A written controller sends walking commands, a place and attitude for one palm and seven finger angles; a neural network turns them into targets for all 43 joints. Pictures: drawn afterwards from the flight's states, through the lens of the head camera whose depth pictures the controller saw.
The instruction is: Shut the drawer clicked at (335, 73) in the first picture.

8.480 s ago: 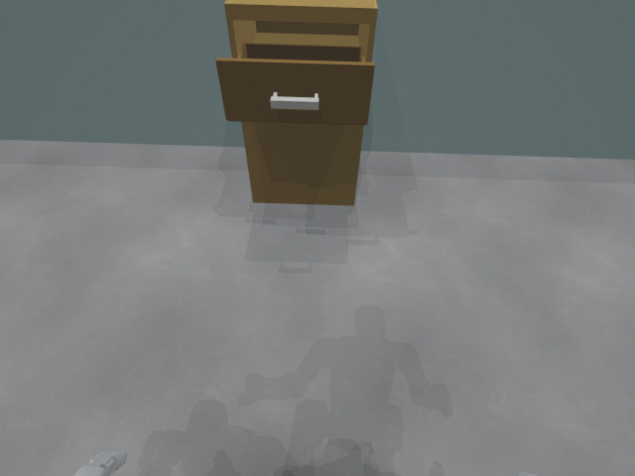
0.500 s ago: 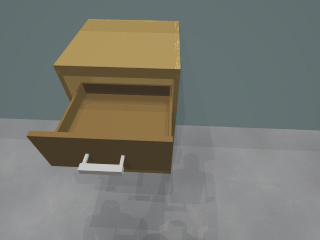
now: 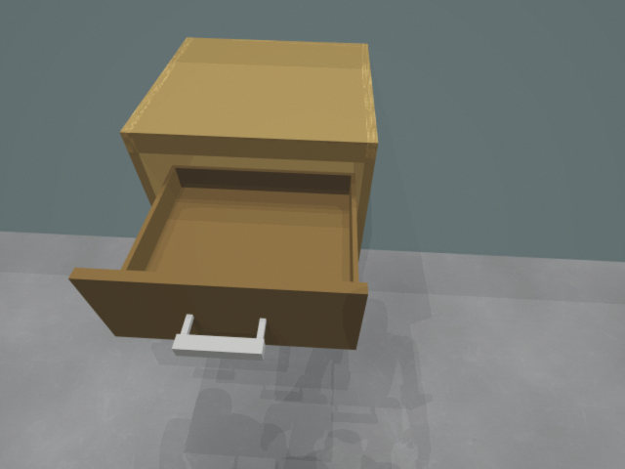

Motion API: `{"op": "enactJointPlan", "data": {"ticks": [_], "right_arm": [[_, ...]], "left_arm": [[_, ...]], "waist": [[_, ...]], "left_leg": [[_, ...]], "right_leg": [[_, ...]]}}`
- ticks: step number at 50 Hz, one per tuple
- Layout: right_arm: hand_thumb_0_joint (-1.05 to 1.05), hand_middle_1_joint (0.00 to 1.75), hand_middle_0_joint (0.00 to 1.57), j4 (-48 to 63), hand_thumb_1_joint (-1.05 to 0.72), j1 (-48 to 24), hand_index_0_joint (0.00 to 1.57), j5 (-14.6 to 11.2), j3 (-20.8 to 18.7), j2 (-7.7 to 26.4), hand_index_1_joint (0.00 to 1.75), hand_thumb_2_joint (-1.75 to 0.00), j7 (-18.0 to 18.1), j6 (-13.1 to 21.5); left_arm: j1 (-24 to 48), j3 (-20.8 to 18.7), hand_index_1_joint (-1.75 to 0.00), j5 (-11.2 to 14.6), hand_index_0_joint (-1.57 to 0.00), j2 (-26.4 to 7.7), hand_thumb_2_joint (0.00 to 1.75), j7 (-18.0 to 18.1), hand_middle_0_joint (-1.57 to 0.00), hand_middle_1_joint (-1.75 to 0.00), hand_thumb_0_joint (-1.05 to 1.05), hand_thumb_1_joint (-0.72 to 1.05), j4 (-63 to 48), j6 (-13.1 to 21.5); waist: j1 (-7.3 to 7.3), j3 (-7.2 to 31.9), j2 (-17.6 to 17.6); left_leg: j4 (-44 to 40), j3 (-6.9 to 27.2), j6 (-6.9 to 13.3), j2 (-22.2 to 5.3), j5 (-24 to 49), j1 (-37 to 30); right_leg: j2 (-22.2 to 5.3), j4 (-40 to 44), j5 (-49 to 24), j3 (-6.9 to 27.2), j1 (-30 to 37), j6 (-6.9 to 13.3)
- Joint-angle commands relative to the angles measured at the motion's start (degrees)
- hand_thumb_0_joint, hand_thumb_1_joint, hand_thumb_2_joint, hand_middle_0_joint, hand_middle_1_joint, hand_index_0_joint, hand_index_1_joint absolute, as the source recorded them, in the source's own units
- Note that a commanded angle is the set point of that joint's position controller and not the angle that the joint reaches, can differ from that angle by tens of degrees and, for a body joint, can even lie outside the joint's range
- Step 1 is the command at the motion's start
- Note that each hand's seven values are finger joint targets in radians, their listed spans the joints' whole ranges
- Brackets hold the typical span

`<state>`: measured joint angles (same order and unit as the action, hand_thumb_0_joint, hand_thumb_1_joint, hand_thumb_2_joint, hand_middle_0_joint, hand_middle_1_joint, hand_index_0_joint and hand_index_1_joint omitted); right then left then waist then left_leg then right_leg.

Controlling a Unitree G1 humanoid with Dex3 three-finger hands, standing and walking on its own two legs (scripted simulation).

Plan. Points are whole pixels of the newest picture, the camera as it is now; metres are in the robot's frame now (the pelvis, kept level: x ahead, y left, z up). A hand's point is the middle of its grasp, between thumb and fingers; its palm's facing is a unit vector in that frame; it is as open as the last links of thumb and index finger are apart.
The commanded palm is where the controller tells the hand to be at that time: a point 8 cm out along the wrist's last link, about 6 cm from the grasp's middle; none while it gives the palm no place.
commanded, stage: raise the hand and make a fist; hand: left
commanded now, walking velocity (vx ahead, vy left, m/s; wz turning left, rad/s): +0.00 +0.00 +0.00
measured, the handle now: (222, 334) +0.32 +0.16 -0.07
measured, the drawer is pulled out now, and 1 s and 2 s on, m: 0.30 0.30 0.30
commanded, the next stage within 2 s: bring the fist close to the handle in 1.96 s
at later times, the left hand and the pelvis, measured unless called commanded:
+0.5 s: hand out of the picture +0.11 +0.13 -0.06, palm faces +0.06 -1.00 -0.02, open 5.9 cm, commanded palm +0.09 +0.21 -0.04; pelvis -0.03 -0.04 -0.07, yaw +2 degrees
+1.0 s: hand (179, 453) +0.14 +0.16 +0.00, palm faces +0.15 -0.98 -0.12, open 3.5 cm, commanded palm +0.09 +0.20 +0.00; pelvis -0.03 -0.05 -0.06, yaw +2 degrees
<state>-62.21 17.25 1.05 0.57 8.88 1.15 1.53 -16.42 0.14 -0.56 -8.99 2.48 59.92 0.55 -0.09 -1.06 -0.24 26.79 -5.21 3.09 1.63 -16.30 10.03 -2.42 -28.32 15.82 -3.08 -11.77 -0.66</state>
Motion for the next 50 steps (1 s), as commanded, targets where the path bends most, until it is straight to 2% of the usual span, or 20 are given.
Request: {"op": "enactJointPlan", "data": {"ticks": [1, 3, 4, 5, 6, 7, 8, 10, 12, 14, 15, 18, 22, 25, 28, 32, 36, 39, 44, 50], "right_arm": [[0.0, 0.3, 0.2, 1.4, -0.9, 3.2, 0.2, -0.3, -0.8, 6.1, 0.3, -0.9, 0.5, 1.0], [0.0, 0.3, 0.2, 4.8, -0.9, -1.3, 0.2, -1.1, -1.1, 8.2, 0.3, -0.9, 0.4, 0.7], [0.0, 0.3, 0.2, 24.7, -0.9, -1.3, 0.2, -3.6, -3.3, 16.6, 0.3, -0.9, 1.7, 9.6], [0.0, 0.3, 0.2, 20.9, -0.9, -5.8, 0.2, -2.5, -0.8, 10.9, 0.3, -0.9, 3.5, 15.2], [0.0, 0.3, 0.2, 16.8, -0.9, -5.4, 0.2, -2.5, -1.7, 11.2, 0.3, -0.9, 3.5, 17.0], [0.0, 0.3, 0.2, 15.9, -0.9, -3.0, 0.2, -3.2, -2.0, 8.9, 0.3, -0.9, 2.5, 17.0], [0.0, 0.3, 0.2, 20.2, -0.9, -4.0, 0.2, -3.2, -2.7, 11.2, 0.3, -0.9, 1.9, 17.5], [0.0, 0.3, 0.2, 23.7, -0.9, -5.1, 0.2, -1.7, -4.1, 12.0, 0.3, -0.9, 1.5, 18.8], [0.0, 0.3, 0.2, 27.0, -0.9, -6.1, 0.2, -1.6, -5.1, 11.8, 0.3, -0.9, 0.2, 17.9], [0.0, 0.3, 0.2, 30.5, -0.9, -9.5, 0.2, -1.7, -6.0, 11.8, 0.3, -0.9, -1.0, 16.4], [0.0, 0.3, 0.2, 32.3, -0.9, -10.8, 0.2, -1.8, -6.6, 11.9, 0.3, -0.9, -1.5, 16.2], [0.0, 0.3, 0.2, 36.9, -0.9, -13.8, 0.2, -1.8, -7.4, 12.1, 0.3, -0.9, -3.1, 15.4], [0.0, 0.3, 0.2, 41.7, -0.9, -14.4, 0.2, -1.8, -6.5, 10.0, 0.3, -0.9, -1.9, 13.7], [0.0, 0.3, 0.2, 41.0, -0.9, -10.4, 0.2, -1.8, -5.9, 8.7, 0.3, -0.9, -0.7, 14.3], [0.0, 0.3, 0.2, 38.9, -0.9, -9.0, 0.2, -2.3, -4.9, 9.7, 0.3, -0.9, 0.6, 16.1], [0.0, 0.3, 0.2, 38.0, -0.9, -8.7, 0.2, -4.0, -3.6, 12.0, 0.3, -0.9, 1.9, 18.4], [0.0, 0.3, 0.2, 40.4, -0.9, -11.1, 0.2, -5.4, -3.8, 12.2, 0.3, -0.9, 3.2, 16.0], [0.0, 0.3, 0.2, 43.1, -0.9, -13.0, 0.2, -5.2, -3.4, 9.3, 0.3, -0.9, 3.4, 13.6], [0.0, 0.3, 0.2, 39.8, -0.9, -10.3, 0.2, -4.1, -4.5, 7.0, 0.3, -0.9, 2.3, 13.2], [0.0, 0.3, 0.2, 38.9, -0.9, -8.6, 0.2, -4.3, -5.0, 9.7, 0.3, -0.9, 1.5, 16.3]], "left_arm": [[-3.9, -0.9, -0.3, 0.0, -0.2, -4.8, 0.9, 0.0, -0.2, -0.3, 0.0, 0.9, -1.6, 0.6], [-6.4, -0.7, -0.3, -0.7, -0.2, -6.2, 0.9, 2.2, -0.2, -0.3, 0.0, 0.9, 1.3, 1.2], [35.8, -9.0, -0.32, 10.3, -0.22, -18.6, 0.9, 1.6, -0.22, -0.32, 0.0, 0.9, -89.3, 12.8], [6.9, -6.9, -0.34, 5.8, -0.24, -13.9, 0.9, 2.8, -0.24, -0.34, 0.0, 0.9, -72.6, 9.1], [3.4, -3.6, -0.37, 7.6, -0.26, -9.2, 0.9, 5.6, -0.26, -0.37, 0.0, 0.9, -66.5, 6.3], [-11.2, 3.3, -0.39, 7.5, -0.28, 2.7, 0.9, 5.4, -0.28, -0.39, 0.0, 0.9, -56.9, 1.0], [-4.1, 3.5, -0.41, 9.4, -0.3, 2.4, 0.9, 4.1, -0.3, -0.41, 0.0, 0.9, -67.1, 2.1], [-9.8, -0.7, -0.45, 8.4, -0.34, -0.8, 0.9, 1.9, -0.34, -0.45, 0.0, 0.9, -66.0, 6.9], [-23.9, -1.3, -0.5, 9.4, -0.38, 2.4, 0.9, -2.5, -0.38, -0.5, 0.0, 0.9, -57.3, 11.5], [-31.5, -2.0, -0.54, 11.4, -0.42, 4.6, 0.9, -9.0, -0.42, -0.54, 0.0, 0.9, -54.0, 19.0], [-31.7, -3.7, -0.56, 12.3, -0.44, 2.9, 0.9, -12.2, -0.44, -0.56, 0.0, 0.9, -54.8, 23.4], [-30.8, -10.8, -0.62, 12.8, -0.5, -4.7, 0.9, -19.3, -0.5, -0.62, 0.0, 0.9, -55.6, 32.8], [-19.1, -14.4, -0.71, 13.3, -0.58, -9.5, 0.9, -17.5, -0.58, -0.71, 0.0, 0.9, -74.1, 35.2], [-10.1, -15.0, -0.78, 15.9, -0.64, -9.6, 0.9, -14.5, -0.64, -0.78, 0.0, 0.9, -83.8, 39.6], [-4.5, -9.7, -0.84, 16.4, -0.7, -7.4, 0.9, -16.7, -0.7, -0.84, 0.0, 0.9, -84.9, 42.5], [-3.3, -4.0, -0.93, 17.1, -0.78, -7.7, 0.9, -25.0, -0.78, -0.93, 0.0, 0.9, -74.4, 36.3], [-11.5, -14.2, -1.01, 17.3, -0.86, -16.2, 0.9, -27.1, -0.86, -1.01, 0.0, 0.9, -65.6, 20.3], [-14.9, -18.7, -1.08, 20.5, -0.92, -13.8, 0.9, -21.7, -0.92, -1.08, 0.0, 0.9, -75.1, 14.4], [-20.8, -20.3, -1.19, 19.3, -1.02, -10.5, 0.9, -11.9, -1.02, -1.19, 0.0, 0.9, -79.6, 22.3], [-20.9, -8.6, -1.32, 16.8, -1.14, -6.3, 0.9, -20.2, -1.14, -1.32, 0.0, 0.9, -75.2, 29.5]], "waist": [[-0.1, 0.1, 0.0], [-1.12, -3.4, 4.6], [5.23, 25.5, -8.0], [-0.32, 23.0, -14.8], [1.35, 18.7, -14.2], [2.02, 11.1, -10.0], [2.33, 4.4, -9.3], [1.8, 2.9, -3.8], [-0.39, 3.6, 11.5], [-1.89, 3.1, 20.1], [-2.35, 3.6, 19.6], [-3.46, 8.0, 3.7], [-4.05, 19.1, -7.7], [-0.76, 22.2, -9.8], [3.82, 18.8, -4.5], [6.65, 12.8, 0.6], [0.64, 16.5, 4.1], [-2.87, 20.5, 3.2], [-3.41, 18.9, 3.1], [2.34, 12.9, 3.3]], "left_leg": [[-5.5, 8.1, -0.1, -7.9, 18.8, -0.4], [3.5, 7.0, -1.8, -9.8, 27.0, 4.0], [-1.5, 8.5, -3.5, -3.7, 30.1, -11.8], [-3.3, 8.0, -4.3, -6.5, 38.2, -16.1], [-4.3, 7.6, -6.1, -5.9, 34.9, -10.4], [-4.8, 8.6, -5.7, -6.0, 31.1, -6.7], [-3.4, 9.1, -5.3, -5.7, 28.0, -2.3], [2.9, 8.7, -4.7, -4.1, 22.6, 4.0], [8.0, 8.0, -4.5, -3.6, 21.3, 11.4], [12.8, 6.1, -4.1, -2.5, 13.7, 20.2], [14.8, 5.0, -4.2, -1.8, 10.2, 23.4], [20.4, 3.1, -4.6, -0.4, 8.0, 26.2], [25.4, 2.5, -3.0, -0.1, 3.1, 30.0], [30.4, 4.5, -2.1, -0.9, 1.2, 30.7], [34.6, 5.7, -1.4, -1.7, -4.5, 34.5], [35.8, 6.3, -0.6, -2.3, -10.5, 39.4], [32.3, 6.0, -0.6, -1.2, -9.4, 40.4], [29.0, 5.8, -1.4, -0.5, -5.1, 37.1], [26.2, 6.1, -2.5, -1.4, 1.5, 34.7], [27.4, 6.3, -1.5, -1.0, -1.6, 33.7]], "right_leg": [[-3.6, 3.0, -11.5, 3.7, 1.7, 2.5], [-5.2, 3.6, -22.5, 5.1, -0.6, 1.7], [0.6, -0.7, -21.6, 0.4, 1.0, 2.6], [1.7, -5.5, -7.2, -0.1, -2.1, 3.3], [1.9, -7.1, -0.6, -1.4, -5.3, 2.4], [1.6, -6.9, 2.4, -1.6, -9.7, 1.8], [1.1, -5.7, 0.7, -2.1, -9.9, 1.7], [1.8, -3.0, -2.6, -3.4, -11.6, 2.2], [2.7, -6.0, -7.8, -5.0, -12.7, 2.0], [3.3, -11.9, -8.0, -5.5, -16.9, 1.8], [3.1, -14.1, -8.0, -4.8, -18.2, 2.0], [2.0, -20.5, -9.8, -2.7, -19.8, 3.3], [1.9, -25.3, -3.1, 1.2, -22.3, 3.4], [2.0, -24.0, 1.9, 5.2, -25.6, 3.0], [2.1, -21.7, 11.4, 7.4, -31.7, 2.4], [1.0, -16.3, 21.1, 10.6, -32.0, 1.2], [-1.3, -12.8, 23.0, 13.6, -21.7, -0.1], [-2.3, -13.3, 15.5, 11.7, -14.5, -0.8], [-1.0, -18.0, -3.9, 7.9, -12.8, -0.4], [-1.5, -15.0, 0.7, 8.7, -20.8, -1.7]]}}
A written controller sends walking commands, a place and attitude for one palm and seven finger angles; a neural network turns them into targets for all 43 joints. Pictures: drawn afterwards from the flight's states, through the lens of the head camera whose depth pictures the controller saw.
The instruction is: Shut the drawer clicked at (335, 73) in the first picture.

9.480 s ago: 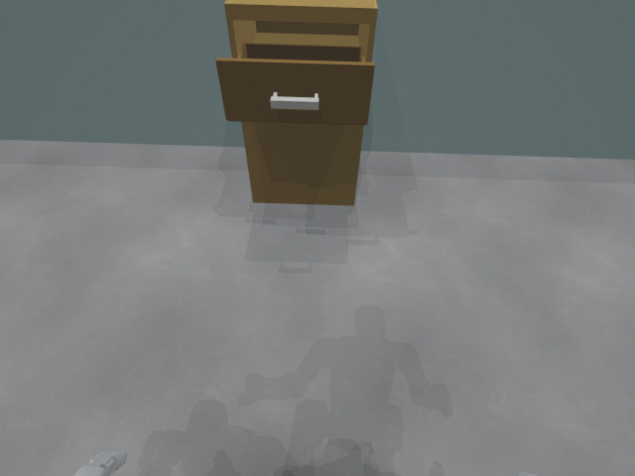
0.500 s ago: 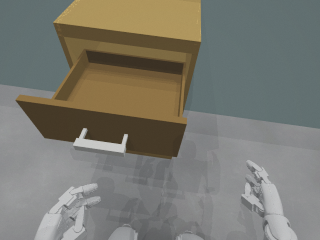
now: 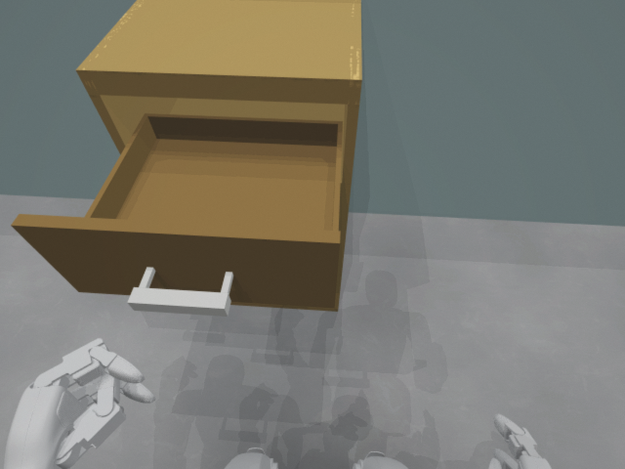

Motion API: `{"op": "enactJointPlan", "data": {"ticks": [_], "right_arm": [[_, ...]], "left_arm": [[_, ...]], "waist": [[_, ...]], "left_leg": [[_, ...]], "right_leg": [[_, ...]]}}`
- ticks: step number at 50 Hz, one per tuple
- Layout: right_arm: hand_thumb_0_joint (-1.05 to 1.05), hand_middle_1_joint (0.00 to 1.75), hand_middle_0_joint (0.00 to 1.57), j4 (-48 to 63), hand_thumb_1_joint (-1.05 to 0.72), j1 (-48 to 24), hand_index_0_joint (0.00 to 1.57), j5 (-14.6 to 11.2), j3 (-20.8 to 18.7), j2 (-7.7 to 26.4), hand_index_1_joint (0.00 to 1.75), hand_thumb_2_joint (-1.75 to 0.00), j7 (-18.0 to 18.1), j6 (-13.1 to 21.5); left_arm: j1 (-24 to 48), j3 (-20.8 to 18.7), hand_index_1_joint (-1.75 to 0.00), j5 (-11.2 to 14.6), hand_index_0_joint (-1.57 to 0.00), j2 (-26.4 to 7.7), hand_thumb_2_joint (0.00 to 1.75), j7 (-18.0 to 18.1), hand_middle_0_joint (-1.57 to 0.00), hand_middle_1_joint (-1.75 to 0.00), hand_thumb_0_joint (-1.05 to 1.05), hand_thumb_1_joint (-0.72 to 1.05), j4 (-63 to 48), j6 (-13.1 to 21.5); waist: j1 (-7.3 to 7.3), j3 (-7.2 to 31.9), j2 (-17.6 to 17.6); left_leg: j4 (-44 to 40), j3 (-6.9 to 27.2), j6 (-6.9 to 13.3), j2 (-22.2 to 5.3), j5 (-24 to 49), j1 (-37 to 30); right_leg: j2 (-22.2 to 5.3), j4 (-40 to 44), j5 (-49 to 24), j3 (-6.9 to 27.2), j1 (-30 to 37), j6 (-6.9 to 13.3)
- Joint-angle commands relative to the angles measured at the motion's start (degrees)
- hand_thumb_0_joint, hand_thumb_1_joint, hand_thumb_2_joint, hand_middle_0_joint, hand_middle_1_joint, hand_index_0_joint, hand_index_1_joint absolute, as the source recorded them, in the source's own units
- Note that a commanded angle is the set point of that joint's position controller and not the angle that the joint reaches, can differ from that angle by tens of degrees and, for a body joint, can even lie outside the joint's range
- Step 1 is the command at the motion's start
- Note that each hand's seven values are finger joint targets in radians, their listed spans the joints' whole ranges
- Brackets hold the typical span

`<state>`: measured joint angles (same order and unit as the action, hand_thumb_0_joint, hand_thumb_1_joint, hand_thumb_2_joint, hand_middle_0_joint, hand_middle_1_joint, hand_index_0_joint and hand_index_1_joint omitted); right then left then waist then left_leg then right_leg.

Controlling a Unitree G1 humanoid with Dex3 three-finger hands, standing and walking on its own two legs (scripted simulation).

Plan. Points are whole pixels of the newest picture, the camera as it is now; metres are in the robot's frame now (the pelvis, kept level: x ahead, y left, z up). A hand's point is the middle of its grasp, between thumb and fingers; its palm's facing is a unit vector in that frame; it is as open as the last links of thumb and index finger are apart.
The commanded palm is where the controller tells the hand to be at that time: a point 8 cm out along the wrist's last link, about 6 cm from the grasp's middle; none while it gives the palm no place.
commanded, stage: raise the hand and make a fist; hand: left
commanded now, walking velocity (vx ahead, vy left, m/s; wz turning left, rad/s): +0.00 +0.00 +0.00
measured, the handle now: (184, 288) +0.36 +0.20 +0.00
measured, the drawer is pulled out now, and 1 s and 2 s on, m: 0.30 0.30 0.30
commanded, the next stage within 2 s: bring the fist close to the handle in 0.96 s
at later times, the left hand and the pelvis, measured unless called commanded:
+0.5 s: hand (135, 429) +0.16 +0.17 +0.09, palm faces -0.09 -1.00 +0.02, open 3.2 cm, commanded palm +0.13 +0.23 +0.10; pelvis +0.01 +0.05 +0.01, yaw +0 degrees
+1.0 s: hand (143, 410) +0.17 +0.16 +0.10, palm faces +0.00 -1.00 -0.04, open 3.3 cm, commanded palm +0.13 +0.22 +0.10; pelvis +0.01 +0.04 +0.00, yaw +0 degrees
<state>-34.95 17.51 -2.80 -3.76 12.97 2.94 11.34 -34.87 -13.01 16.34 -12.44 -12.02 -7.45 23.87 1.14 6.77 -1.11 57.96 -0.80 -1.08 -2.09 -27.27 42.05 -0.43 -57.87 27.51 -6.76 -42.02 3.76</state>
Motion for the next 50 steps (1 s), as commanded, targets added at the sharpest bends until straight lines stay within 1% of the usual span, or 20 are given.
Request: {"op": "enactJointPlan", "data": {"ticks": [1, 2, 4, 6, 7, 11, 13, 15, 16, 18, 19, 21, 26, 27, 32, 36, 37, 41, 44, 50], "right_arm": [[0.0, 0.3, 0.2, 12.0, -0.9, -9.2, 0.2, -0.5, -0.5, 6.2, 0.3, -0.9, -0.1, 7.3], [0.0, 0.3, 0.2, 12.2, -0.9, -8.1, 0.2, -0.7, -0.7, 6.7, 0.3, -0.9, 0.1, 7.9], [0.0, 0.3, 0.2, 12.4, -0.9, -7.4, 0.2, -0.5, -0.9, 7.1, 0.3, -0.9, 0.4, 8.9], [0.0, 0.3, 0.2, 11.7, -0.9, -7.7, 0.2, 0.0, -0.9, 6.8, 0.3, -0.9, 0.5, 8.8], [0.0, 0.3, 0.2, 12.2, -0.9, -7.5, 0.2, 0.2, -0.8, 6.1, 0.3, -0.9, 0.3, 8.6], [0.0, 0.3, 0.2, 13.9, -0.9, -9.2, 0.2, 0.1, -0.3, 5.3, 0.3, -0.9, -0.6, 6.4], [0.0, 0.3, 0.2, 15.6, -0.9, -9.3, 0.2, 0.0, 0.3, 5.5, 0.3, -0.9, -1.2, 5.5], [0.0, 0.3, 0.2, 16.7, -0.9, -9.5, 0.2, -0.2, 0.7, 5.8, 0.3, -0.9, -1.5, 4.8], [0.0, 0.3, 0.2, 17.0, -0.9, -9.6, 0.2, -0.2, 0.8, 6.0, 0.3, -0.9, -1.5, 4.4], [0.0, 0.3, 0.2, 18.3, -0.9, -9.3, 0.2, -0.3, 1.1, 6.2, 0.3, -0.9, -1.5, 3.9], [0.0, 0.3, 0.2, 19.0, -0.9, -9.1, 0.2, -0.1, 1.4, 6.2, 0.3, -0.9, -1.6, 3.9], [0.0, 0.3, 0.2, 19.4, -0.9, -9.3, 0.2, 0.1, 1.7, 5.9, 0.3, -0.9, -1.6, 3.4], [0.0, 0.3, 0.2, 21.1, -0.9, -8.0, 0.2, 0.6, 2.3, 4.9, 0.3, -0.9, -2.2, 2.1], [0.0, 0.3, 0.2, 21.4, -0.9, -7.3, 0.2, 0.6, 2.6, 5.0, 0.3, -0.9, -2.5, 2.0], [0.0, 0.3, 0.2, 21.7, -0.9, -7.4, 0.2, 0.3, 2.1, 5.9, 0.3, -0.9, -2.8, 1.3], [0.0, 0.3, 0.2, 22.4, -0.9, -8.1, 0.2, 0.0, 1.7, 5.8, 0.3, -0.9, -2.4, 0.8], [0.0, 0.3, 0.2, 22.8, -0.9, -7.7, 0.2, 0.1, 2.0, 5.7, 0.3, -0.9, -2.4, 0.8], [0.0, 0.3, 0.2, 22.3, -0.9, -6.9, 0.2, 0.4, 1.9, 5.1, 0.3, -0.9, -2.2, 0.9], [0.0, 0.3, 0.2, 21.8, -0.9, -6.3, 0.2, 0.4, 1.8, 5.2, 0.3, -0.9, -2.3, 1.2], [0.0, 0.3, 0.2, 21.5, -0.9, -7.0, 0.2, 0.0, 1.3, 5.7, 0.3, -0.9, -2.0, 0.9]], "left_arm": [[-2.1, 6.3, -1.34, 0.7, -1.16, -1.8, 0.9, -7.5, -1.16, -1.34, 0.0, 0.9, -8.9, 6.4], [-1.4, 5.8, -1.36, 1.2, -1.18, -3.3, 0.9, -8.6, -1.18, -1.36, 0.0, 0.9, -10.1, 6.5], [-1.1, 3.9, -1.4, 1.6, -1.22, -5.5, 0.9, -8.6, -1.22, -1.4, 0.0, 0.9, -14.7, 6.9], [-0.2, 0.8, -1.45, 0.7, -1.26, -8.4, 0.9, -5.5, -1.26, -1.45, 0.0, 0.9, -18.3, 7.4], [-2.4, 1.0, -1.47, 0.5, -1.28, -6.9, 0.9, -4.0, -1.28, -1.47, 0.0, 0.9, -19.7, 7.4], [-5.5, 2.6, -1.56, -1.3, -1.36, -3.9, 0.9, 0.7, -1.36, -1.56, 0.0, 0.9, -19.3, 4.9], [-6.7, 7.7, -1.6, -2.2, -1.4, -0.2, 0.9, 0.6, -1.4, -1.6, 0.0, 0.9, -19.4, 2.3], [-7.9, 10.9, -1.6, -3.2, -1.4, 0.9, 0.9, -0.3, -1.4, -1.6, 0.0, 0.9, -19.5, -0.8], [-7.6, 12.2, -1.6, -3.9, -1.4, 0.9, 0.9, -0.7, -1.4, -1.6, 0.0, 0.9, -19.0, -2.3], [-7.1, 13.6, -1.6, -4.8, -1.4, 0.1, 0.9, -1.1, -1.4, -1.6, 0.0, 0.9, -22.1, -4.1], [-6.0, 14.5, -1.6, -5.2, -1.4, 0.2, 0.9, -1.0, -1.4, -1.6, 0.0, 0.9, -24.7, -4.4], [-5.4, 12.6, -1.6, -5.9, -1.4, -2.2, 0.9, 0.9, -1.4, -1.6, 0.0, 0.9, -27.7, -4.7], [-7.6, 12.8, -1.6, -6.8, -1.4, -0.6, 0.9, 6.0, -1.4, -1.6, 0.0, 0.9, -32.4, -3.8], [-7.3, 14.7, -1.6, -6.9, -1.4, 0.9, 0.9, 6.3, -1.4, -1.6, 0.0, 0.9, -33.4, -3.6], [-10.7, 17.7, -1.6, -8.3, -1.4, 2.7, 0.9, 5.7, -1.4, -1.6, 0.0, 0.9, -28.5, -5.6], [-12.8, 15.3, -1.6, -8.7, -1.4, -0.5, 0.9, 5.5, -1.4, -1.6, 0.0, 0.9, -30.6, -6.2], [-12.4, 16.2, -1.6, -8.6, -1.4, 0.2, 0.9, 5.8, -1.4, -1.6, 0.0, 0.9, -32.5, -6.0], [-11.3, 14.3, -1.6, -7.8, -1.4, -0.5, 0.9, 8.1, -1.4, -1.6, 0.0, 0.9, -35.0, -3.8], [-10.3, 15.1, -1.6, -7.3, -1.4, 0.8, 0.9, 8.7, -1.4, -1.6, 0.0, 0.9, -33.5, -2.3], [-13.8, 14.0, -1.6, -7.4, -1.4, -0.2, 0.9, 6.3, -1.4, -1.6, 0.0, 0.9, -28.8, -3.3]], "waist": [[1.43, 4.7, 4.8], [1.59, 6.6, 5.0], [0.42, 10.3, 2.4], [-0.62, 11.6, 0.2], [-1.61, 13.1, -1.1], [-2.55, 9.6, -3.1], [-1.45, 7.7, -3.2], [-1.04, 5.7, -2.7], [-0.18, 4.8, -0.1], [-0.2, 3.8, 0.2], [-0.2, 4.1, -0.7], [-0.95, 4.0, -1.0], [-2.32, 5.5, -4.1], [-1.69, 6.1, -4.9], [-0.88, 4.6, 0.7], [-2.14, 6.0, 0.5], [-2.0, 6.7, -1.4], [-2.27, 6.8, -2.3], [-1.1, 5.4, -0.9], [-1.22, 5.7, 2.2]], "left_leg": [[-3.9, 2.3, 2.9, 2.7, 9.6, 0.9], [-4.0, 2.3, 3.1, 2.7, 9.4, -0.1], [-5.1, 2.4, 3.3, 2.6, 11.2, -3.3], [-5.8, 2.4, 3.3, 2.3, 12.7, -5.1], [-6.8, 2.3, 3.2, 2.3, 13.7, -6.3], [-8.9, 2.5, 2.8, 2.0, 14.9, -7.5], [-9.8, 2.8, 2.6, 1.7, 15.1, -8.3], [-10.4, 3.1, 2.7, 1.4, 14.9, -8.0], [-10.4, 3.4, 2.9, 1.2, 14.7, -7.8], [-11.2, 4.0, 2.9, 1.0, 13.0, -7.6], [-11.5, 4.3, 2.8, 1.0, 12.7, -8.3], [-12.0, 4.8, 2.6, 0.7, 12.1, -8.4], [-12.6, 5.6, 1.5, 0.2, 13.4, -10.1], [-12.4, 5.8, 1.3, 0.1, 14.0, -10.9], [-12.0, 5.6, 1.5, 0.2, 12.2, -7.7], [-12.0, 5.0, 1.7, 0.6, 11.3, -6.7], [-11.8, 4.9, 1.7, 0.6, 12.3, -7.4], [-11.1, 4.6, 1.7, 0.6, 13.3, -7.2], [-10.2, 4.2, 1.9, 0.8, 11.5, -6.5], [-9.3, 2.7, 2.5, 1.5, 9.4, -4.1]], "right_leg": [[-3.3, 15.0, -10.2, 12.1, 8.9, -5.8], [-3.2, 15.2, -9.1, 12.1, 9.2, -5.6], [-2.2, 14.1, -8.2, 9.9, 9.7, -4.1], [-1.0, 12.1, -8.8, 7.6, 9.5, -3.1], [-0.6, 11.0, -9.7, 6.3, 10.0, -2.7], [0.2, 9.4, -11.5, 2.7, 8.9, -2.2], [0.3, 9.4, -12.0, 1.5, 7.8, -2.5], [0.3, 10.1, -12.0, 1.4, 7.8, -2.6], [0.4, 10.5, -12.1, 1.5, 7.8, -2.8], [0.5, 10.7, -10.2, 1.3, 7.4, -2.8], [0.6, 10.4, -9.6, 1.1, 7.1, -2.7], [0.8, 9.8, -8.2, 0.8, 7.1, -2.5], [1.3, 8.1, -6.6, -0.1, 5.8, -2.1], [1.2, 7.8, -6.5, -0.2, 5.2, -2.2], [1.2, 8.2, -6.6, -0.2, 5.7, -2.4], [1.0, 8.1, -6.4, 0.5, 7.4, -2.2], [0.9, 7.8, -6.7, 0.5, 7.2, -2.2], [1.2, 7.4, -7.0, 0.4, 6.7, -2.1], [1.4, 7.7, -6.5, 0.5, 5.5, -2.2], [0.8, 9.7, -7.1, 2.4, 8.0, -2.5]]}}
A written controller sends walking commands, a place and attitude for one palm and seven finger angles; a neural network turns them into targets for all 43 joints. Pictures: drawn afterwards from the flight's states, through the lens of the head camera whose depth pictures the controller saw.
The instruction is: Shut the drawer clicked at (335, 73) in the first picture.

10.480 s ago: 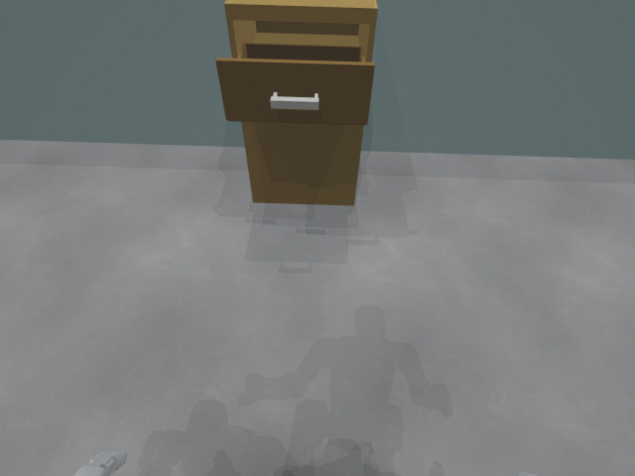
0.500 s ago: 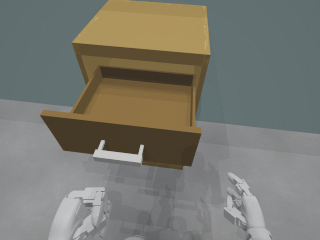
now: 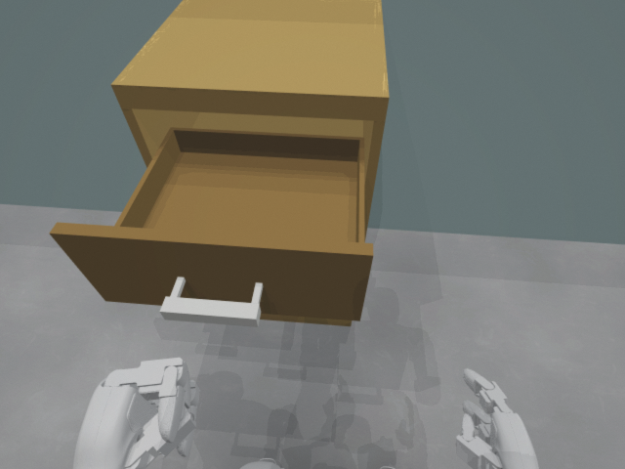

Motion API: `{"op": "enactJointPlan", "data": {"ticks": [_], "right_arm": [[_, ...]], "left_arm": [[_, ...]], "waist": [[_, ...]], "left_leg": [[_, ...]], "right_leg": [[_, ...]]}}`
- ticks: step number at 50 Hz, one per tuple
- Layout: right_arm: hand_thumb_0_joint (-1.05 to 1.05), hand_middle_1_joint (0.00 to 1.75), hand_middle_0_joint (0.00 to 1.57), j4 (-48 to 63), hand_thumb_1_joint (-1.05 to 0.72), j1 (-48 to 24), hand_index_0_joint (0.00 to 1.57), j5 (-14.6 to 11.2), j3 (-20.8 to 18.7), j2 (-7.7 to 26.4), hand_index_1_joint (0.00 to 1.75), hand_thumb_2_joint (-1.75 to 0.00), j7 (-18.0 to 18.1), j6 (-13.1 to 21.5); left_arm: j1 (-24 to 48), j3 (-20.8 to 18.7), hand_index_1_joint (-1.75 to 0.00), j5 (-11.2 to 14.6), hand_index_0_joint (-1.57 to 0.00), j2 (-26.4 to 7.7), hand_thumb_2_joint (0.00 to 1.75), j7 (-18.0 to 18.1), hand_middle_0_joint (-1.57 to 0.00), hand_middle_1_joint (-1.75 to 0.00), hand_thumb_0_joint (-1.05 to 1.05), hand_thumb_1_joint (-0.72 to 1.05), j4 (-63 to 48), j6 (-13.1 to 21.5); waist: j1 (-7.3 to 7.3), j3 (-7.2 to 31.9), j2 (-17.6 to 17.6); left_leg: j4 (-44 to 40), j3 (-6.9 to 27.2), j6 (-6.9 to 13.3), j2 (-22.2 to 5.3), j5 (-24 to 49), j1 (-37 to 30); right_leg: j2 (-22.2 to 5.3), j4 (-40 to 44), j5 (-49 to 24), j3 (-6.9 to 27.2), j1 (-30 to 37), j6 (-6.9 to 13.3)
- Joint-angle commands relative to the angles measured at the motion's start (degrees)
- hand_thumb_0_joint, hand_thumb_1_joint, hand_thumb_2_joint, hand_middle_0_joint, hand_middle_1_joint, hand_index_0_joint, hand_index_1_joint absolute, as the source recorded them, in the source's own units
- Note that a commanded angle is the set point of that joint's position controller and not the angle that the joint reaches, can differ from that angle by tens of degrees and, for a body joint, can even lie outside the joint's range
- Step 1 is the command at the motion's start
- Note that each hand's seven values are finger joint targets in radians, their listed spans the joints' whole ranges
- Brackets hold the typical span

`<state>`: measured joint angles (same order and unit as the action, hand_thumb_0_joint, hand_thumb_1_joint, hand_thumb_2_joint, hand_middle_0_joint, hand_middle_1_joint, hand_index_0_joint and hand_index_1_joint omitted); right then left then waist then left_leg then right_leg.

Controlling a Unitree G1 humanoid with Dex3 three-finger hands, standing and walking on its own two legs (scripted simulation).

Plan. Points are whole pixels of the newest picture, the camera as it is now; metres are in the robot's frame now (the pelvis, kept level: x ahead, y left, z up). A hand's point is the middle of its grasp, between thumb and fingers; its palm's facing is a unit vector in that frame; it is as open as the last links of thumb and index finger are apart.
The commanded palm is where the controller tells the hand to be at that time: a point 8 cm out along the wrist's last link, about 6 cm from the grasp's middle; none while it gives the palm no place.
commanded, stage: bring the fist close to the handle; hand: left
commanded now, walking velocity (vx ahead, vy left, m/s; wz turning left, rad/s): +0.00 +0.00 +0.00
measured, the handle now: (215, 298) +0.35 +0.17 +0.00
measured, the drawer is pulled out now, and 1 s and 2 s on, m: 0.30 0.30 0.28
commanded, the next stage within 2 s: push the drawer shut in 1.46 s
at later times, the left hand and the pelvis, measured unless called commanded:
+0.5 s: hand (206, 407) +0.19 +0.13 +0.05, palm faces -0.03 -1.00 -0.06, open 3.3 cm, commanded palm +0.16 +0.19 +0.05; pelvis +0.00 -0.03 -0.01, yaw +1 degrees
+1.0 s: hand (215, 387) +0.22 +0.14 +0.01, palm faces -0.06 -1.00 -0.01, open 3.3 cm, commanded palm +0.21 +0.19 +0.00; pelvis -0.01 +0.00 -0.04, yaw +0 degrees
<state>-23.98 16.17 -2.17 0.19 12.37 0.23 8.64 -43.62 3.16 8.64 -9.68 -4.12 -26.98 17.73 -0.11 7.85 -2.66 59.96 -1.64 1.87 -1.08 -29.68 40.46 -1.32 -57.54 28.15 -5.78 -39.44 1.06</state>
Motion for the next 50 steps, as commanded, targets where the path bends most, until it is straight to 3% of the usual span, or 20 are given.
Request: {"op": "enactJointPlan", "data": {"ticks": [1, 3, 7, 9, 14, 15, 20, 26, 34, 36, 40, 42, 43, 47, 50], "right_arm": [[0.0, 0.3, 0.2, 10.4, -0.9, -5.9, 0.2, -0.7, -2.7, 6.3, 0.3, -0.9, 0.8, 3.5], [0.0, 0.3, 0.2, 10.5, -0.9, -5.6, 0.2, -0.8, -2.6, 6.1, 0.3, -0.9, 1.0, 3.4], [0.0, 0.3, 0.2, 8.9, -0.9, -5.7, 0.2, -0.4, -2.7, 5.7, 0.3, -0.9, 1.6, 3.2], [0.0, 0.3, 0.2, 8.4, -0.9, -5.8, 0.2, -0.2, -2.6, 5.8, 0.3, -0.9, 1.6, 3.4], [0.0, 0.3, 0.2, 6.9, -0.9, -5.7, 0.2, 0.0, -2.8, 6.1, 0.3, -0.9, 1.8, 3.9], [0.0, 0.3, 0.2, 6.5, -0.9, -5.8, 0.2, -0.1, -2.9, 6.1, 0.3, -0.9, 1.8, 4.0], [0.0, 0.3, 0.2, 5.3, -0.9, -6.3, 0.2, -0.2, -3.1, 6.5, 0.3, -0.9, 2.3, 4.0], [0.0, 0.3, 0.2, 3.9, -0.9, -7.2, 0.2, 0.0, -3.4, 6.4, 0.3, -0.9, 2.4, 4.0], [0.0, 0.3, 0.2, 3.2, -0.9, -6.8, 0.2, 0.5, -3.8, 7.2, 0.3, -0.9, 2.1, 4.4], [0.0, 0.3, 0.2, 3.2, -0.9, -7.2, 0.2, 0.7, -3.6, 7.4, 0.3, -0.9, 2.0, 4.2], [0.0, 0.3, 0.2, 3.6, -0.9, -6.6, 0.2, 1.0, -3.5, 7.6, 0.3, -0.9, 1.7, 4.2], [0.0, 0.3, 0.2, 3.4, -0.9, -6.6, 0.2, 1.1, -3.4, 7.9, 0.3, -0.9, 1.6, 3.8], [0.0, 0.3, 0.2, 3.8, -0.9, -6.5, 0.2, 1.2, -3.3, 7.9, 0.3, -0.9, 1.5, 3.8], [0.0, 0.3, 0.2, 4.3, -0.9, -6.2, 0.2, 1.3, -3.3, 8.2, 0.3, -0.9, 1.0, 2.9], [0.0, 0.3, 0.2, 4.6, -0.9, -6.0, 0.2, 1.6, -3.1, 8.5, 0.3, -0.9, 0.8, 2.1]], "left_arm": [[-4.4, -2.8, -1.6, 0.1, -1.4, -4.0, 0.9, -1.9, -1.4, -1.6, 0.0, 0.9, -8.8, 2.5], [-2.9, -3.2, -1.6, 0.5, -1.4, -4.5, 0.9, -2.3, -1.4, -1.6, 0.0, 0.9, -10.6, 2.6], [-1.1, -5.9, -1.6, 1.8, -1.4, -4.4, 0.9, -2.4, -1.4, -1.6, 0.0, 0.9, -6.3, 4.2], [2.1, -6.2, -1.6, 2.2, -1.4, -4.4, 0.9, -2.9, -1.4, -1.6, 0.0, 0.9, -4.9, 6.0], [4.9, -8.4, -1.6, 3.5, -1.4, -5.6, 0.9, -5.7, -1.4, -1.6, 0.0, 0.9, -0.6, 9.1], [5.2, -9.3, -1.6, 3.8, -1.4, -6.2, 0.9, -6.3, -1.4, -1.6, 0.0, 0.9, 0.4, 9.4], [8.6, -11.1, -1.6, 5.1, -1.4, -7.1, 0.9, -8.6, -1.4, -1.6, 0.0, 0.9, 4.6, 9.4], [10.7, -12.8, -1.6, 5.8, -1.4, -7.2, 0.9, -8.5, -1.4, -1.6, 0.0, 0.9, 8.4, 10.3], [15.0, -11.2, -1.6, 5.2, -1.4, -6.2, 0.9, -8.6, -1.4, -1.6, 0.0, 0.9, 12.4, 12.4], [16.8, -10.5, -1.6, 4.6, -1.4, -6.3, 0.9, -8.0, -1.4, -1.6, 0.0, 0.9, 12.4, 12.6], [19.2, -9.2, -1.6, 4.2, -1.4, -5.1, 0.9, -6.9, -1.4, -1.6, 0.0, 0.9, 12.0, 13.1], [20.7, -9.3, -1.6, 3.8, -1.4, -5.4, 0.9, -6.1, -1.4, -1.6, 0.0, 0.9, 12.8, 13.1], [21.9, -7.5, -1.6, 3.6, -1.4, -4.3, 0.9, -5.9, -1.4, -1.6, 0.0, 0.9, 12.4, 13.1], [21.0, -6.9, -1.6, 2.3, -1.4, -3.9, 0.9, -4.7, -1.4, -1.6, 0.0, 0.9, 14.1, 12.2], [25.4, -5.2, -1.6, 1.4, -1.4, -3.4, 0.9, -3.9, -1.4, -1.6, 0.0, 0.9, 14.9, 11.6]], "waist": [[0.15, 4.4, 3.3], [0.29, 5.4, 2.0], [0.73, 3.7, 4.9], [1.19, 2.9, 4.0], [1.45, 6.4, 3.8], [1.39, 7.1, 2.8], [1.88, 8.1, 4.2], [1.45, 9.5, 3.8], [1.72, 11.1, 3.3], [1.8, 10.9, 1.5], [1.63, 14.3, 0.8], [1.75, 14.6, 1.1], [2.16, 14.7, 0.5], [1.61, 15.3, 0.5], [2.56, 14.8, 1.4]], "left_leg": [[-11.2, 3.5, -0.3, 0.6, 12.1, -2.4], [-11.0, 3.2, -0.2, 0.7, 13.3, -3.4], [-9.2, 2.8, -0.2, 1.1, 13.3, -1.5], [-8.2, 2.7, -0.3, 1.4, 12.2, -0.4], [-5.4, 2.2, -0.4, 1.7, 13.2, 1.2], [-5.0, 2.2, -0.5, 1.7, 13.2, 1.5], [-3.9, 2.2, -0.6, 1.7, 13.4, 3.2], [-3.6, 2.4, -0.6, 1.5, 14.7, 4.1], [-1.9, 2.6, -0.4, 1.2, 14.5, 5.8], [-1.8, 2.9, -0.3, 1.1, 14.4, 5.8], [-1.1, 3.2, -0.3, 1.0, 14.6, 5.4], [-0.7, 3.5, -0.3, 0.8, 14.5, 5.8], [-0.4, 3.6, -0.4, 0.8, 14.3, 5.8], [-0.1, 4.1, -0.6, 0.7, 14.9, 6.4], [0.8, 4.5, -0.6, 0.7, 12.5, 7.9]], "right_leg": [[1.6, 9.7, -8.2, 1.8, 5.9, 0.3], [1.4, 9.7, -9.8, 2.0, 6.4, 0.2], [1.4, 10.7, -10.7, 3.5, 6.0, -0.1], [1.2, 10.8, -9.3, 4.3, 4.9, -0.2], [0.0, 10.9, -12.3, 7.2, 6.3, -0.8], [-0.3, 11.0, -12.9, 7.8, 6.6, -0.9], [-1.3, 11.3, -15.4, 9.4, 8.1, -1.7], [-1.0, 9.5, -17.5, 8.6, 7.7, -1.4], [0.0, 5.5, -13.9, 6.6, 2.7, -0.5], [0.4, 4.1, -12.3, 5.4, 0.5, 0.0], [0.8, 1.6, -11.9, 4.1, -1.7, 0.2], [1.0, 0.6, -11.4, 3.6, -3.1, 0.3], [1.0, 0.1, -11.2, 3.4, -4.3, 0.3], [1.2, -1.7, -10.9, 2.5, -5.9, 0.7], [1.2, -2.5, -8.5, 2.4, -8.7, 0.5]]}}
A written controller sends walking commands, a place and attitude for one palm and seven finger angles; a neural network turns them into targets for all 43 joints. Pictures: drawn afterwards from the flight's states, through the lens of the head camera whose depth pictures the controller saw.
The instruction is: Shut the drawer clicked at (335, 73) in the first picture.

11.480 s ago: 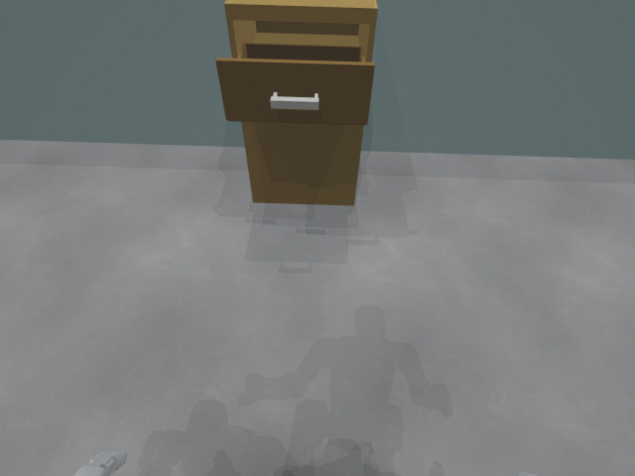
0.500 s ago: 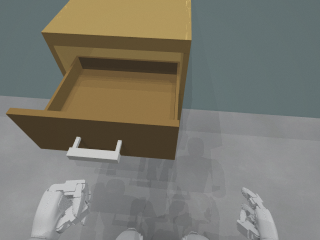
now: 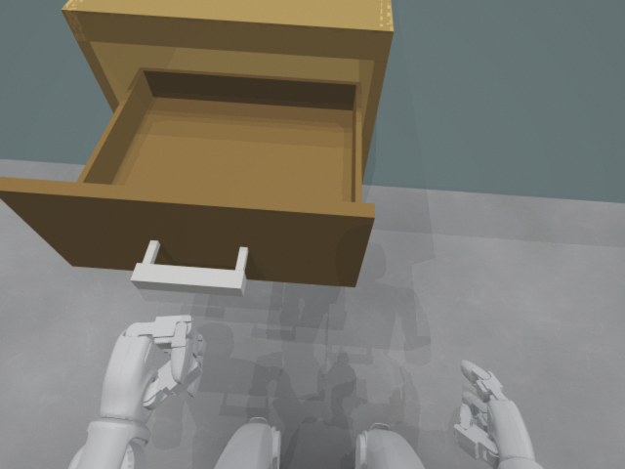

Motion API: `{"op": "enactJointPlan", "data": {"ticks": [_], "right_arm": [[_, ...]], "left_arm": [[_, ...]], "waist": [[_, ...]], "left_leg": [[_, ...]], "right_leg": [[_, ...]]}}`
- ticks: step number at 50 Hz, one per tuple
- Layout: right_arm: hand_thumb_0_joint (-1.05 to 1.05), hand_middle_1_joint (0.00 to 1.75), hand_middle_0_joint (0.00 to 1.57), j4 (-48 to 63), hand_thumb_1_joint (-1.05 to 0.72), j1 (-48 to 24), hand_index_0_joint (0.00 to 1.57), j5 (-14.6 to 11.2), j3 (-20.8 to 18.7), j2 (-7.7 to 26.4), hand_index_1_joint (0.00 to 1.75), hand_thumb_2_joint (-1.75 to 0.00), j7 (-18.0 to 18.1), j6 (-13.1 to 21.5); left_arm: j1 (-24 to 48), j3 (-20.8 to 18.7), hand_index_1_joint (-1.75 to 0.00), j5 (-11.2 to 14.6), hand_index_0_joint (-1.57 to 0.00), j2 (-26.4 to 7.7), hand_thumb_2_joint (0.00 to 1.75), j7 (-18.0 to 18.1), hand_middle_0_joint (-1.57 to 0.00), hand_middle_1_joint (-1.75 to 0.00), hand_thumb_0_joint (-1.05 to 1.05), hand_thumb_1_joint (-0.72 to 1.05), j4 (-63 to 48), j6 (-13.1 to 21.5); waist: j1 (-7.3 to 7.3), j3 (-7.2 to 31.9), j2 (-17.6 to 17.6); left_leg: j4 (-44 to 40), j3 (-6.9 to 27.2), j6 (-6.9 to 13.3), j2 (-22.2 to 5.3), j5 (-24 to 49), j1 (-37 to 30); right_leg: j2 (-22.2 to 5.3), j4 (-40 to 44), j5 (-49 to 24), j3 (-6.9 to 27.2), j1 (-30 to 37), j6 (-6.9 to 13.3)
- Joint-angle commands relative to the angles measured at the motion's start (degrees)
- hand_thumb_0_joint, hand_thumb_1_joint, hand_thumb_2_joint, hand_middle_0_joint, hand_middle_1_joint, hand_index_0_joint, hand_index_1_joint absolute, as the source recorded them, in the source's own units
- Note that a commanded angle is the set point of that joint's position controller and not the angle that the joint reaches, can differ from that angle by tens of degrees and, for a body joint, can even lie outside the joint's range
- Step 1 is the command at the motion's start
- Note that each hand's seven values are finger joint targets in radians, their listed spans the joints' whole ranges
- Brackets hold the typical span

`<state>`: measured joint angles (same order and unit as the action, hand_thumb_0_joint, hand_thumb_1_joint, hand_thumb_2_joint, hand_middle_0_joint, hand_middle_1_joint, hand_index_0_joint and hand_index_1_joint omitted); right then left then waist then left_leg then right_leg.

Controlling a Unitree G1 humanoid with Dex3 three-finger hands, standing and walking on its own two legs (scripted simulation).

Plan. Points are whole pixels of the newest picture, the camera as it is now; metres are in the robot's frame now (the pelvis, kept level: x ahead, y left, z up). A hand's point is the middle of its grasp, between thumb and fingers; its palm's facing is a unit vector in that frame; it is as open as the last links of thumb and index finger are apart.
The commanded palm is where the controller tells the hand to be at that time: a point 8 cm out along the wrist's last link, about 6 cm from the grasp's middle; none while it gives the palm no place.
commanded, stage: bring the fist close to the handle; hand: left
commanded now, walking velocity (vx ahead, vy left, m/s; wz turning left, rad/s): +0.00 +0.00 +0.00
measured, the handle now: (194, 265) +0.36 +0.17 +0.03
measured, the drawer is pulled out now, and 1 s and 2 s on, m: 0.30 0.28 0.16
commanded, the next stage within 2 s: push the drawer shut in 0.46 s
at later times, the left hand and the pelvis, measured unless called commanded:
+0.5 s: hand (211, 357) +0.24 +0.13 +0.03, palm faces -0.08 -1.00 -0.01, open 3.3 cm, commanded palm +0.23 +0.19 +0.04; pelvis +0.00 +0.01 -0.01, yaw +0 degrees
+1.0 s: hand (218, 319) +0.29 +0.13 +0.03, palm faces -0.05 -1.00 -0.06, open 3.5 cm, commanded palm +0.28 +0.19 +0.04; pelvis +0.01 -0.01 +0.00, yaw +0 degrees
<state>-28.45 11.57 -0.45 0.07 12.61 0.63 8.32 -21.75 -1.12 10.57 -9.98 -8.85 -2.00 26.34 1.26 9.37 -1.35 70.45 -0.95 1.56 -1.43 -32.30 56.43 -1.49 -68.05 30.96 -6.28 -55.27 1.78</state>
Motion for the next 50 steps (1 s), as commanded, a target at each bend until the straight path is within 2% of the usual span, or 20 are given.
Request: {"op": "enactJointPlan", "data": {"ticks": [1, 3, 6, 8, 10, 11, 14, 17, 21, 23, 26, 28, 32, 35, 36, 39, 41, 43, 47, 50], "right_arm": [[0.0, 0.3, 0.2, 8.8, -0.9, -1.5, 0.2, -0.1, -2.9, 8.5, 0.3, -0.9, 0.4, 2.1], [0.0, 0.3, 0.2, 9.2, -0.9, -1.5, 0.2, 0.0, -2.7, 8.6, 0.3, -0.9, 0.3, 1.6], [0.0, 0.3, 0.2, 10.1, -0.9, -1.7, 0.2, 0.0, -2.8, 8.5, 0.3, -0.9, 0.2, 1.2], [0.0, 0.3, 0.2, 10.8, -0.9, -1.5, 0.2, -0.2, -2.7, 8.0, 0.3, -0.9, 0.1, 1.0], [0.0, 0.3, 0.2, 10.8, -0.9, -1.0, 0.2, -0.3, -2.6, 7.9, 0.3, -0.9, -0.2, 0.7], [0.0, 0.3, 0.2, 10.6, -0.9, -0.7, 0.2, -0.4, -2.7, 8.1, 0.3, -0.9, -0.1, 0.4], [0.0, 0.3, 0.2, 10.7, -0.9, -0.6, 0.2, -0.4, -2.5, 8.5, 0.3, -0.9, -0.1, -0.3], [0.0, 0.3, 0.2, 11.2, -0.9, -0.8, 0.2, -0.5, -2.4, 8.9, 0.3, -0.9, 0.1, -0.8], [0.0, 0.3, 0.2, 11.6, -0.9, -1.0, 0.2, -0.1, -2.5, 8.6, 0.3, -0.9, 0.4, -1.0], [0.0, 0.3, 0.2, 11.8, -0.9, -0.7, 0.2, 0.1, -2.4, 7.9, 0.3, -0.9, 0.1, -1.0], [0.0, 0.3, 0.2, 11.4, -0.9, -0.5, 0.2, 0.4, -2.3, 7.6, 0.3, -0.9, -0.4, -1.1], [0.0, 0.3, 0.2, 11.3, -0.9, -0.3, 0.2, 0.2, -2.3, 7.7, 0.3, -0.9, -0.7, -1.5], [0.0, 0.3, 0.2, 10.4, -0.9, -0.1, 0.2, 0.0, -2.2, 8.8, 0.3, -0.9, -0.3, -2.2], [0.0, 0.3, 0.2, 10.1, -0.9, -0.1, 0.2, -0.2, -2.3, 9.0, 0.3, -0.9, 0.4, -2.3], [0.0, 0.3, 0.2, 9.8, -0.9, -0.1, 0.2, -0.2, -2.3, 9.1, 0.3, -0.9, 0.7, -2.2], [0.0, 0.3, 0.2, 9.2, -0.9, -0.1, 0.2, 0.1, -2.2, 8.2, 0.3, -0.9, 0.8, -1.9], [0.0, 0.3, 0.2, 8.6, -0.9, 0.4, 0.2, 0.2, -2.2, 8.1, 0.3, -0.9, 0.7, -1.7], [0.0, 0.3, 0.2, 8.1, -0.9, 0.2, 0.2, 0.0, -2.2, 7.9, 0.3, -0.9, 0.2, -1.6], [0.0, 0.3, 0.2, 6.1, -0.9, 0.2, 0.2, -0.1, -2.2, 8.4, 0.3, -0.9, 0.5, -1.4], [0.0, 0.3, 0.2, 5.2, -0.9, 0.1, 0.2, -0.1, -2.3, 8.6, 0.3, -0.9, 0.7, -1.0]], "left_arm": [[4.5, -2.3, -1.6, -0.9, -1.4, -4.7, 0.9, 1.3, -1.4, -1.6, 0.0, 0.9, -9.1, 2.8], [7.8, -1.6, -1.6, -1.2, -1.4, -3.8, 0.9, 1.8, -1.4, -1.6, 0.0, 0.9, -8.4, 2.9], [7.2, -4.2, -1.6, -0.7, -1.4, -6.6, 0.9, 2.6, -1.4, -1.6, 0.0, 0.9, -12.7, 3.4], [5.9, -2.5, -1.6, -0.3, -1.4, -4.9, 0.9, 2.8, -1.4, -1.6, 0.0, 0.9, -15.7, 3.2], [4.2, -0.5, -1.6, -0.2, -1.4, -3.2, 0.9, 3.0, -1.4, -1.6, 0.0, 0.9, -16.4, 2.4], [2.4, -0.7, -1.6, -0.5, -1.4, -3.3, 0.9, 3.2, -1.4, -1.6, 0.0, 0.9, -14.8, 1.6], [3.9, 3.2, -1.6, -1.5, -1.4, -0.6, 0.9, 3.0, -1.4, -1.6, 0.0, 0.9, -11.7, -0.3], [5.1, 3.2, -1.6, -2.9, -1.4, -1.2, 0.9, 3.5, -1.4, -1.6, 0.0, 0.9, -9.0, -1.3], [8.3, -0.3, -1.6, -3.4, -1.4, -4.8, 0.9, 5.8, -1.4, -1.6, 0.0, 0.9, -13.8, 0.4], [7.6, -0.4, -1.6, -3.2, -1.4, -4.5, 0.9, 7.0, -1.4, -1.6, 0.0, 0.9, -16.2, 1.7], [5.2, 0.4, -1.6, -3.1, -1.4, -3.5, 0.9, 7.9, -1.4, -1.6, 0.0, 0.9, -16.9, 2.6], [3.4, 2.5, -1.6, -3.4, -1.4, -1.6, 0.9, 7.3, -1.4, -1.6, 0.0, 0.9, -14.3, 1.9], [10.0, 3.7, -1.6, -4.4, -1.4, -1.5, 0.9, 5.6, -1.4, -1.6, 0.0, 0.9, -7.0, -0.6], [15.9, 1.4, -1.6, -3.7, -1.4, -3.2, 0.9, 4.9, -1.4, -1.6, 0.0, 0.9, -6.5, -0.9], [17.1, -0.9, -1.6, -3.3, -1.4, -5.3, 0.9, 5.1, -1.4, -1.6, 0.0, 0.9, -7.2, -0.6], [20.2, -3.6, -1.6, -1.9, -1.4, -6.5, 0.9, 5.7, -1.4, -1.6, 0.0, 0.9, -10.7, 0.9], [19.5, -5.6, -1.6, -1.5, -1.4, -8.1, 0.9, 6.2, -1.4, -1.6, 0.0, 0.9, -10.9, 1.6], [18.5, -3.7, -1.6, -0.9, -1.4, -5.6, 0.9, 5.8, -1.4, -1.6, 0.0, 0.9, -8.7, 1.4], [23.1, -4.1, -1.6, -0.1, -1.4, -5.7, 0.9, 5.1, -1.4, -1.6, 0.0, 0.9, -4.5, 1.6], [27.2, -4.5, -1.6, 0.0, -1.4, -6.2, 0.9, 4.2, -1.4, -1.6, 0.0, 0.9, -2.5, 2.8]], "waist": [[0.98, 12.5, 0.2], [1.45, 13.0, 1.1], [-0.8, 17.7, -2.1], [-1.04, 20.3, -3.6], [-0.65, 19.6, -4.5], [-0.16, 18.6, -2.4], [1.9, 13.6, 0.4], [2.11, 10.3, 2.0], [0.26, 15.1, -1.0], [-0.45, 17.3, -3.6], [-0.44, 18.7, -3.9], [0.49, 16.7, -2.7], [3.26, 11.2, 2.2], [2.92, 13.3, 2.5], [2.29, 14.2, 1.7], [0.68, 21.0, -1.6], [-0.28, 23.2, -3.8], [0.73, 21.9, -2.6], [2.65, 18.8, 0.8], [2.76, 17.7, 0.7]], "left_leg": [[-9.4, 4.0, -0.4, 0.9, 14.5, -7.1], [-8.8, 4.1, -0.3, 1.1, 12.7, -6.0], [-9.5, 4.0, -0.5, 1.2, 14.9, -8.3], [-10.1, 4.1, -0.7, 1.0, 18.3, -11.2], [-10.6, 4.5, -1.0, 0.8, 20.2, -12.6], [-10.8, 5.0, -1.0, 0.4, 20.8, -12.5], [-10.7, 5.3, -0.7, 0.5, 15.0, -9.1], [-11.2, 5.7, -0.6, 0.7, 9.8, -6.5], [-11.0, 5.5, -0.9, 0.8, 12.3, -8.9], [-11.3, 5.3, -1.2, 0.7, 16.1, -11.7], [-10.8, 5.1, -1.3, 0.6, 19.8, -12.7], [-10.4, 4.7, -1.2, 0.6, 19.8, -11.6], [-9.4, 4.6, -0.4, 0.9, 11.3, -6.1], [-9.1, 4.3, -0.1, 1.2, 10.7, -6.0], [-8.8, 3.9, -0.1, 1.2, 12.0, -6.2], [-8.8, 3.2, -0.2, 1.4, 17.9, -9.7], [-8.8, 3.0, -0.4, 1.4, 22.2, -11.2], [-8.7, 2.6, -0.4, 1.2, 22.8, -11.2], [-8.0, 2.4, -0.1, 1.2, 19.5, -7.6], [-8.0, 2.3, -0.1, 1.3, 17.7, -6.4]], "right_leg": [[1.5, 7.6, -10.4, 2.9, 6.3, 0.1], [1.5, 7.2, -8.8, 3.0, 5.3, -0.1], [1.5, 6.9, -10.1, 3.3, 7.8, 0.4], [1.5, 6.7, -12.7, 2.9, 8.8, 0.4], [1.5, 6.8, -13.5, 2.3, 8.4, 0.3], [1.7, 6.9, -13.3, 1.9, 7.6, 0.3], [1.7, 7.7, -9.7, 1.5, 5.3, -0.2], [1.7, 7.8, -5.8, 1.4, 3.7, -0.1], [1.6, 6.6, -7.1, 2.0, 4.8, 0.4], [1.5, 6.5, -9.3, 2.0, 5.6, 0.6], [1.6, 6.5, -11.8, 2.1, 6.6, 0.6], [1.6, 7.0, -13.0, 2.0, 6.7, 0.3], [1.7, 8.5, -8.2, 2.6, 4.8, -0.2], [1.6, 8.8, -8.0, 3.2, 6.2, -0.2], [1.6, 8.8, -9.2, 3.7, 7.0, -0.1], [1.3, 8.0, -15.3, 4.2, 11.2, 0.0], [1.3, 7.4, -19.4, 4.3, 13.0, 0.2], [1.2, 8.0, -21.1, 4.2, 13.2, -0.2], [1.2, 9.2, -20.0, 5.0, 13.5, -0.6], [1.0, 9.6, -18.1, 5.6, 13.2, -0.6]]}}
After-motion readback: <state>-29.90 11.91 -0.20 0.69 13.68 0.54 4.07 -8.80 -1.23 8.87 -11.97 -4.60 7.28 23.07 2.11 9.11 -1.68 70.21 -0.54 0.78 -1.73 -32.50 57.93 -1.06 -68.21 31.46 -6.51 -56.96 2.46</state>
